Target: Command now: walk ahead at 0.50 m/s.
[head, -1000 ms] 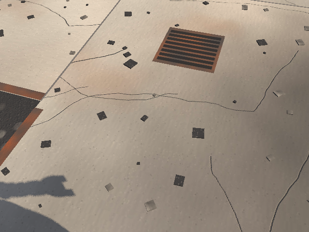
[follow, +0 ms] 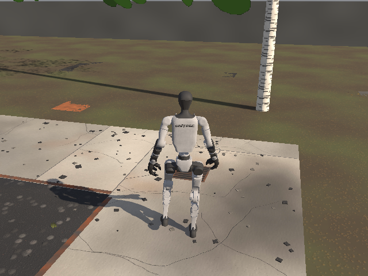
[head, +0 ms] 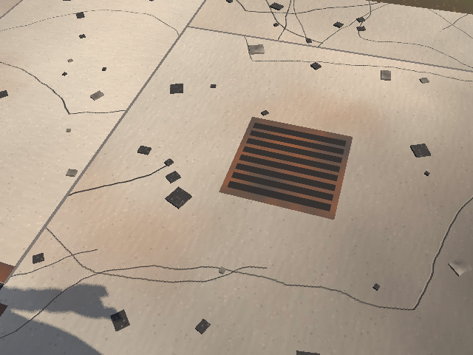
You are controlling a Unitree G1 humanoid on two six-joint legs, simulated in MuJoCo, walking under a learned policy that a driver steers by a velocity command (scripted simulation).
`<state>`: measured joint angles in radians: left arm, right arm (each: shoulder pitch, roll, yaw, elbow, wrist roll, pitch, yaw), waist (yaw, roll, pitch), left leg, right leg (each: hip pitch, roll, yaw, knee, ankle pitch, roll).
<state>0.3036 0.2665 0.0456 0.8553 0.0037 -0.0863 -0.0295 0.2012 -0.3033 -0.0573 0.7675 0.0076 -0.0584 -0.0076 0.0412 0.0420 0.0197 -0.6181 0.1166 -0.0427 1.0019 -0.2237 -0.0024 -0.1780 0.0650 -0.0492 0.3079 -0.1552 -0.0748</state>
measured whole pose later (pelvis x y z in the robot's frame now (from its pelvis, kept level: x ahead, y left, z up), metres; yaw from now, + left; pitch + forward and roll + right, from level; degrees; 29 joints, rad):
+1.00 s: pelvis +0.50 -0.08 +0.00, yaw -30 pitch +1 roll +1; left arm 0.30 0.28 0.07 0.73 -0.01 -0.04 -0.02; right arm 0.11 -0.31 -0.06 0.78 -0.01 -0.11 0.00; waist 0.03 0.02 0.06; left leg -0.57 0.10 -0.05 1.05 -0.30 -0.02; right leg -0.25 0.10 0.04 0.40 -0.17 -0.10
